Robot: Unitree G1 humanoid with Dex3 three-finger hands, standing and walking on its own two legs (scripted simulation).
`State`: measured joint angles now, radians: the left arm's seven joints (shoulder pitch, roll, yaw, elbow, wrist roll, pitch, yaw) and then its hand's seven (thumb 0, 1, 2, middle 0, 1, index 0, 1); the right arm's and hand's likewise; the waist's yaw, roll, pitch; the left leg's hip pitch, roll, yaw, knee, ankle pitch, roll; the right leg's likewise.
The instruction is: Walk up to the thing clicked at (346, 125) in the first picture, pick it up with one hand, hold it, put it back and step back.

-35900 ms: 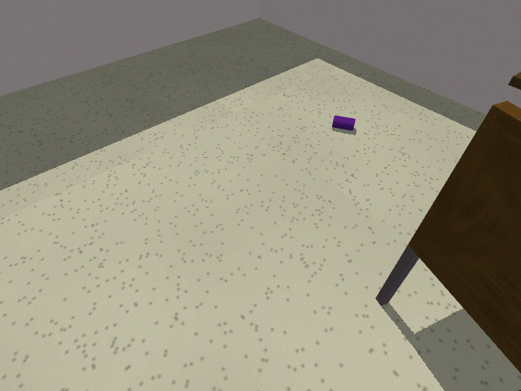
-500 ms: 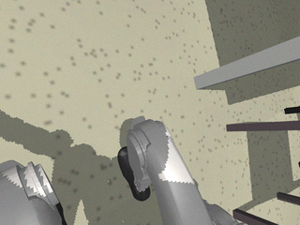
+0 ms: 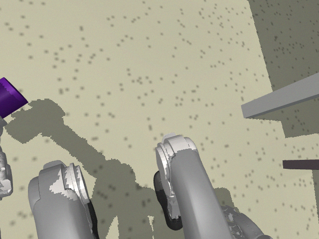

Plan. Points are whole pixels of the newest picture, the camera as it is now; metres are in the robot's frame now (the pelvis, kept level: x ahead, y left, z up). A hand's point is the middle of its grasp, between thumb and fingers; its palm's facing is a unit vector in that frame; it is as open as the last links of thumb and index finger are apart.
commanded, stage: settle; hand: left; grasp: from above
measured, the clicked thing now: out of the picture +0.48 +0.33 -0.19
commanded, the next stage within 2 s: lift in 0.02 s
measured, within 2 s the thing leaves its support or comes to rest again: neither
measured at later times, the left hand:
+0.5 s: hand out of the picture +0.44 +0.33 -0.08, palm faces -0.38 -0.22 -0.90, open 10.4 cm
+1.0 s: hand out of the picture +0.36 +0.32 +0.11, palm faces -0.36 -0.24 -0.90, open 10.4 cm
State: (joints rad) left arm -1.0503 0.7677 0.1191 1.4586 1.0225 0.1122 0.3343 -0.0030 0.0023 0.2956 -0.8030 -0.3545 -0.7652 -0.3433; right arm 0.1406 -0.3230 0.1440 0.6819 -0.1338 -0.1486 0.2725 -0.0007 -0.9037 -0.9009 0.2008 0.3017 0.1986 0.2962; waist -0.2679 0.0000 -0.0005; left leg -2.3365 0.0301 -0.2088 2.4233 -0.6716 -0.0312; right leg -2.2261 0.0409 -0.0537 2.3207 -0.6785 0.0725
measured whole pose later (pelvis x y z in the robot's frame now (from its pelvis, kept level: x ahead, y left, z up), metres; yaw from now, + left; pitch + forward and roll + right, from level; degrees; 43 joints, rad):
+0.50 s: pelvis +0.00 -0.01 +0.04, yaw +4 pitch +35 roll -7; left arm -0.91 0.66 0.12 1.24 1.02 0.12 0.19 0.00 0.05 0.24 -0.77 -0.38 -0.74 -0.37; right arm 0.21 -0.30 0.04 0.69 -0.07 -0.01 0.18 0.00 -0.91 -0.90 0.20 0.30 0.20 0.30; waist -0.20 0.06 -0.11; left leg -2.24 0.03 -0.15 2.28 -0.65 -0.03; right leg -2.15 0.02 -0.02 2.22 -0.68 0.06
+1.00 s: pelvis +0.00 +0.00 +0.19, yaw +7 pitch +29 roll -5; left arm -0.56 0.48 -0.05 0.81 0.91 0.26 0.10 0.01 0.05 0.27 -0.74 -0.41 -0.71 -0.39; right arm 0.15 -0.26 0.00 0.69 0.01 0.02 0.01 0.00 -0.89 -0.90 0.20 0.30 0.20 0.30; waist -0.10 0.06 -0.19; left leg -1.71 0.05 -0.09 1.79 -0.59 -0.02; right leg -1.64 -0.01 -0.02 1.74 -0.61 0.05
